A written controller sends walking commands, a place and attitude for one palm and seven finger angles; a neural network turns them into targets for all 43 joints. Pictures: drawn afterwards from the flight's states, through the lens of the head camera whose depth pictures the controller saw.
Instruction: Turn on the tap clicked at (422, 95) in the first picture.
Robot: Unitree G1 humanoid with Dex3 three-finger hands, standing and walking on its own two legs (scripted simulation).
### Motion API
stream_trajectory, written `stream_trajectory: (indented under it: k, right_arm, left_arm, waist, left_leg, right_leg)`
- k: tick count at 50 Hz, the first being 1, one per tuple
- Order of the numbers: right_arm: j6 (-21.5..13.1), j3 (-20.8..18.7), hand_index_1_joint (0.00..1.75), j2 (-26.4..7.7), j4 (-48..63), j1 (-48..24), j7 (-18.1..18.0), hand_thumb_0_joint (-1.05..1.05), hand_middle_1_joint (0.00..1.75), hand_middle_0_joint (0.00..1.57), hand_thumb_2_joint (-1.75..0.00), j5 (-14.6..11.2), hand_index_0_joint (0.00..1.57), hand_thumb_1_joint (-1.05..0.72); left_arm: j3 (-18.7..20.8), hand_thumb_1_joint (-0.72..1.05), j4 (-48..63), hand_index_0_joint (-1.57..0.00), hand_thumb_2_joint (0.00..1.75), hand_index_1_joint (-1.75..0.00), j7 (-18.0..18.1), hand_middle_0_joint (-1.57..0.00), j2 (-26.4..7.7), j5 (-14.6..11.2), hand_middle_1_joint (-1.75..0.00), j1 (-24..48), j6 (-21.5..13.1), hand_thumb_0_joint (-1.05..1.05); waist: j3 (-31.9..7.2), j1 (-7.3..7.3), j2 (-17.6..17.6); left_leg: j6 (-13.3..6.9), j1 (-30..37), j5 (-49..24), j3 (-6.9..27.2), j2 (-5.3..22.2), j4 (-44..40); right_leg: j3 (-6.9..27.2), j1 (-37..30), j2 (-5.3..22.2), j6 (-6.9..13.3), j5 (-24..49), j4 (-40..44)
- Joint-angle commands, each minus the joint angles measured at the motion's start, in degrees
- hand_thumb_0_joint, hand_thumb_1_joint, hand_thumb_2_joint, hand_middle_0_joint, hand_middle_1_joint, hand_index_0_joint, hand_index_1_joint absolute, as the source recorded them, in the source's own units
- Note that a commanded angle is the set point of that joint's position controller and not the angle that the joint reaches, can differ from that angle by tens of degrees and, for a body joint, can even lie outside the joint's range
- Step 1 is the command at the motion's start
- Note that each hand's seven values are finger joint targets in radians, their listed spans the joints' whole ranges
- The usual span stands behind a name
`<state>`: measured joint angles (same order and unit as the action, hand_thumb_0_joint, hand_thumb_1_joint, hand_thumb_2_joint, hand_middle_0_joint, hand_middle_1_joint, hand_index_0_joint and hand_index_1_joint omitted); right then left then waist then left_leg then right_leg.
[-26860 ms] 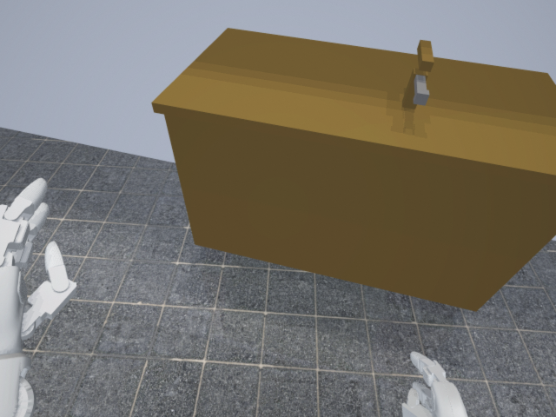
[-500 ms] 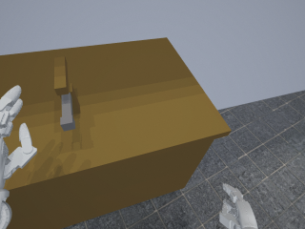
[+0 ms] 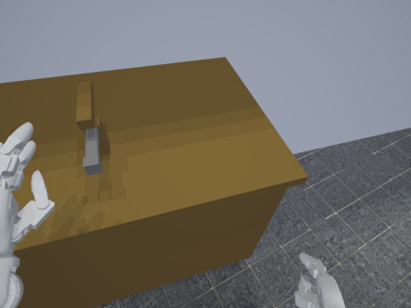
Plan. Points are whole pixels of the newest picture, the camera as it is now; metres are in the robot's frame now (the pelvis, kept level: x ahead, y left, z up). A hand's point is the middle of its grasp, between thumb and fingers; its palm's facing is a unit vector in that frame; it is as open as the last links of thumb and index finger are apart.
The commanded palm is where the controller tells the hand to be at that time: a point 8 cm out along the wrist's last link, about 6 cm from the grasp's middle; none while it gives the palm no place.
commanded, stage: look again from close up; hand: left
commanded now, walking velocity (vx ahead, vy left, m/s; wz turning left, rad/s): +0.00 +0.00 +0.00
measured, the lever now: (92, 165) +0.35 +0.26 +0.08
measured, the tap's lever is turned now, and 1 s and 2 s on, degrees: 0 0 0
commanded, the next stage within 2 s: shuffle to correct the standing spot in 0.14 s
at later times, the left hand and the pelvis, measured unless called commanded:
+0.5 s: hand (61, 200) +0.22 +0.23 +0.16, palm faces +0.38 -0.86 -0.35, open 7.5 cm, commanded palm +0.16 +0.26 +0.17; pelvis +0.00 -0.01 +0.00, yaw +0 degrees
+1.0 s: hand (108, 204) +0.22 +0.17 +0.16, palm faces +0.33 -0.86 -0.38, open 7.5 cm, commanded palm +0.17 +0.21 +0.17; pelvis +0.00 -0.07 -0.01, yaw -1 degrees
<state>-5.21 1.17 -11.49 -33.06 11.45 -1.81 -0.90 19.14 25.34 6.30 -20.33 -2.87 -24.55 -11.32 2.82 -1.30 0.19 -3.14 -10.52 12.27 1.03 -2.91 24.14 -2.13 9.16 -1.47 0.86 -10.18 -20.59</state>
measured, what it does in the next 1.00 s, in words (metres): shifts its weight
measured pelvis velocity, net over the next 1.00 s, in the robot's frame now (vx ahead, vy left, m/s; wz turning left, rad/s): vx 0.00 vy -0.07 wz -0.01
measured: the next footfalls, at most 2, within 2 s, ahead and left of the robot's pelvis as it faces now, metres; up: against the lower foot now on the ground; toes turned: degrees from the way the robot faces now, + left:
none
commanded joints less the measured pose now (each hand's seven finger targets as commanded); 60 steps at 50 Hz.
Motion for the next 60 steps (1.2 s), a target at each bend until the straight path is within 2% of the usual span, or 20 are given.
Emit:
stream_trajectory:
  k: [1,12,13,16,22,25,27,28,32,33,39,42,43,47,50,52,53,56,57,60]
  right_arm:
    - [-3.45,-3.09,0.3,-7.16,8.91,-4.94,-0.48,0.0,0.3,0.2,-0.9,-0.15,0.2,-0.9]
    - [-3.68,-3.11,0.3,-7.19,8.22,-5.56,-0.65,0.0,0.3,0.2,-0.9,-0.3,0.2,-0.9]
    - [-3.39,-2.88,0.3,-7.19,7.96,-4.91,-0.65,0.0,0.3,0.2,-0.9,-0.04,0.2,-0.9]
    - [-3.1,-3.09,0.3,-6.96,8.39,-4.86,-0.71,0.0,0.3,0.2,-0.9,-0.24,0.2,-0.9]
    - [-2.31,-3.22,0.3,-6.52,8.77,-5.71,-0.4,0.0,0.3,0.2,-0.9,-0.39,0.2,-0.9]
    - [-1.9,-3.45,0.3,-6.73,9.22,-4.74,-0.03,0.0,0.3,0.2,-0.9,-0.13,0.2,-0.9]
    - [-1.93,-3.53,0.3,-6.44,9.45,-5.34,0.04,0.0,0.3,0.2,-0.9,-0.37,0.2,-0.9]
    - [-1.61,-3.54,0.3,-6.7,9.38,-4.79,0.11,0.0,0.3,0.2,-0.9,-0.04,0.2,-0.9]
    - [-1.58,-3.99,0.3,-6.63,9.85,-5.15,0.11,0.0,0.3,0.2,-0.9,-0.36,0.2,-0.9]
    - [-1.28,-3.95,0.3,-6.85,9.74,-4.52,0.13,0.0,0.3,0.2,-0.9,-0.06,0.2,-0.9]
    - [-1.4,-4.68,0.3,-7.16,10.0,-4.36,-0.26,0.0,0.3,0.2,-0.9,-0.28,0.2,-0.9]
    - [-1.37,-4.54,0.3,-7.0,9.76,-4.48,-0.5,0.0,0.3,0.2,-0.9,-0.33,0.2,-0.9]
    - [-1.14,-4.4,0.3,-7.03,9.41,-3.98,-0.41,0.0,0.3,0.2,-0.9,-0.07,0.2,-0.9]
    - [-1.11,-4.73,0.3,-6.87,9.44,-4.41,-0.5,0.0,0.3,0.2,-0.9,-0.54,0.2,-0.9]
    - [-0.97,-4.48,0.3,-6.78,9.26,-4.18,-0.43,0.0,0.3,0.2,-0.9,-0.31,0.2,-0.9]
    - [-0.97,-4.39,0.3,-6.71,9.03,-4.98,-0.52,0.0,0.3,0.2,-0.9,-0.4,0.2,-0.9]
    - [-0.81,-4.18,0.3,-6.63,8.73,-4.56,-0.54,0.0,0.3,0.2,-0.9,-0.08,0.2,-0.9]
    - [-0.78,-4.0,0.3,-6.66,9.02,-4.98,-0.46,0.0,0.3,0.2,-0.9,-0.33,0.2,-0.9]
    - [-0.77,-3.64,0.3,-6.52,8.77,-6.02,-0.43,0.0,0.3,0.2,-0.9,-0.48,0.2,-0.9]
    - [-0.71,-3.34,0.3,-6.54,8.77,-5.81,-0.29,0.0,0.3,0.2,-0.9,-0.49,0.2,-0.9]
  left_arm:
    - [5.96,0.9,12.29,-0.2,0.9,-0.3,0.87,-0.2,-9.44,-0.4,-0.3,3.78,-3.56,0.0]
    - [6.95,0.9,13.73,-0.2,0.9,-0.3,1.15,-0.2,-10.61,-0.64,-0.3,2.14,-3.29,0.0]
    - [5.7,0.9,12.89,-0.2,0.9,-0.3,0.99,-0.2,-9.2,-0.87,-0.3,2.36,-3.28,0.0]
    - [6.23,0.9,12.27,-0.2,0.9,-0.3,0.9,-0.2,-9.82,-1.03,-0.3,3.65,-2.97,0.0]
    - [6.41,0.9,14.31,-0.2,0.9,-0.3,0.62,-0.2,-10.42,-1.15,-0.3,5.73,-2.63,0.0]
    - [6.13,0.9,13.49,-0.2,0.9,-0.3,0.48,-0.2,-9.72,-1.5,-0.3,4.59,-2.24,0.0]
    - [7.37,0.9,14.47,-0.2,0.9,-0.3,0.41,-0.2,-10.91,-1.74,-0.3,3.4,-1.92,0.0]
    - [6.62,0.9,13.8,-0.2,0.9,-0.3,0.26,-0.2,-9.82,-1.89,-0.3,2.8,-1.76,0.0]
    - [8.38,0.9,16.13,-0.2,0.9,-0.3,0.14,-0.2,-11.69,-2.17,-0.3,1.91,-1.4,0.0]
    - [7.07,0.9,15.78,-0.2,0.9,-0.3,-0.04,-0.2,-10.19,-2.34,-0.3,1.85,-1.35,0.0]
    - [8.12,0.9,16.17,-0.2,0.9,-0.3,-0.17,-0.2,-11.23,-2.94,-0.3,1.13,-0.8,0.0]
    - [9.07,0.9,16.25,-0.2,0.9,-0.3,0.01,-0.2,-12.2,-3.17,-0.3,0.67,-0.46,0.0]
    - [7.58,0.9,15.5,-0.2,0.9,-0.3,-0.02,-0.2,-10.62,-3.26,-0.3,0.54,-0.47,0.0]
    - [9.01,0.9,16.5,-0.2,0.9,-0.3,0.46,-0.2,-12.05,-3.54,-0.3,0.23,-0.17,0.0]
    - [8.5,0.9,15.86,-0.2,0.9,-0.3,0.63,-0.2,-11.7,-3.63,-0.3,-0.27,-0.38,0.0]
    - [9.49,0.9,17.08,-0.2,0.9,-0.3,0.83,-0.2,-12.65,-3.64,-0.3,-0.03,-0.52,0.0]
    - [8.34,0.9,17.21,-0.2,0.9,-0.3,0.85,-0.2,-11.67,-3.52,-0.3,-0.16,-0.75,0.0]
    - [9.22,0.9,16.52,-0.2,0.9,-0.3,1.53,-0.2,-12.01,-2.92,-0.3,-0.66,-1.16,0.0]
    - [9.36,0.9,16.6,-0.2,0.9,-0.3,1.86,-0.2,-12.03,-2.73,-0.3,-0.48,-1.09,0.0]
    - [8.27,0.9,14.87,-0.2,0.9,-0.3,2.27,-0.2,-11.08,-2.38,-0.3,-1.16,-1.15,0.0]
  waist:
    - [-7.34,0.09,-2.52]
    - [-9.13,0.11,-3.34]
    - [-8.47,0.28,-3.03]
    - [-7.3,0.13,-2.38]
    - [-7.38,0.35,-6.16]
    - [-7.97,0.29,-4.17]
    - [-8.74,0.36,-4.72]
    - [-8.92,0.49,-4.41]
    - [-10.52,0.46,-5.03]
    - [-10.31,0.74,-5.24]
    - [-10.35,0.72,-3.43]
    - [-9.52,0.92,-2.32]
    - [-9.34,1.27,-1.81]
    - [-8.96,1.26,0.41]
    - [-7.88,1.3,1.73]
    - [-7.56,1.15,0.06]
    - [-7.91,1.37,-0.8]
    - [-8.6,0.84,-2.28]
    - [-8.83,0.7,-3.09]
    - [-8.78,0.58,-1.24]
  left_leg:
    - [1.82,-3.29,-2.94,6.15,6.8,-6.07]
    - [1.98,-0.91,-7.97,5.62,6.78,-4.3]
    - [2.15,-1.38,-7.72,5.87,6.83,-5.2]
    - [2.58,-1.2,-7.21,6.33,8.0,-6.51]
    - [2.77,-0.72,-6.23,6.72,9.24,-7.42]
    - [2.35,-1.51,-6.89,6.94,9.95,-6.72]
    - [2.49,-0.11,-9.82,6.19,9.9,-5.13]
    - [2.38,-0.68,-10.61,6.18,10.02,-4.79]
    - [2.08,0.66,-13.1,5.3,10.5,-1.85]
    - [2.02,-0.14,-12.85,5.18,10.29,-1.7]
    - [1.55,-0.6,-10.08,4.55,10.47,1.39]
    - [1.49,-1.04,-6.1,3.46,9.37,3.35]
    - [1.47,-1.69,-4.43,2.76,8.69,4.11]
    - [1.64,-1.51,-1.45,0.97,6.89,8.1]
    - [1.51,-3.07,0.19,-0.03,6.35,9.33]
    - [1.53,-2.1,-0.01,0.32,6.43,8.32]
    - [1.23,-1.85,-0.9,0.16,6.92,7.24]
    - [0.78,-2.39,-2.44,0.56,6.84,6.46]
    - [0.9,-1.73,-3.8,0.87,6.67,6.2]
    - [0.74,-1.87,-4.97,1.23,6.51,5.22]
  right_leg:
    - [4.83,-5.58,4.67,0.36,4.45,2.03]
    - [5.06,-5.46,5.2,0.53,8.12,1.61]
    - [4.37,-5.13,4.5,0.35,7.15,1.61]
    - [4.2,-4.18,3.65,-0.02,5.59,1.67]
    - [3.6,-3.05,2.42,-0.21,3.67,1.05]
    - [3.56,-3.51,2.27,-0.35,3.83,0.85]
    - [3.5,-3.09,2.59,-0.25,5.72,1.02]
    - [3.35,-3.38,2.47,-0.26,6.22,0.74]
    - [3.93,-2.82,3.2,0.15,8.73,0.09]
    - [3.74,-2.95,2.96,0.21,8.86,-0.15]
    - [5.51,-1.53,4.14,0.78,9.57,-0.66]
    - [7.09,0.56,5.14,1.21,8.03,0.37]
    - [7.36,0.84,5.51,1.28,6.79,0.87]
    - [10.54,3.08,8.17,1.81,5.42,2.69]
    - [11.06,3.43,8.98,0.95,3.77,3.71]
    - [11.36,4.25,9.13,1.11,2.92,3.78]
    - [10.09,3.69,8.63,0.55,2.98,3.17]
    - [11.17,0.16,8.03,-2.79,5.42,3.64]
    - [11.24,-0.7,8.3,-2.74,8.16,3.49]
    - [10.37,-2.78,7.96,-3.61,10.73,3.4]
